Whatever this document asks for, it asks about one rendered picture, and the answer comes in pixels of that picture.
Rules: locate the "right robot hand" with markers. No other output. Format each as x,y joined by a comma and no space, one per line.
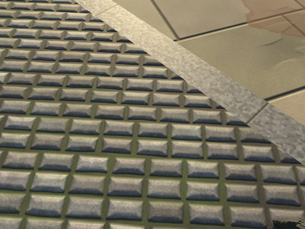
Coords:
289,223

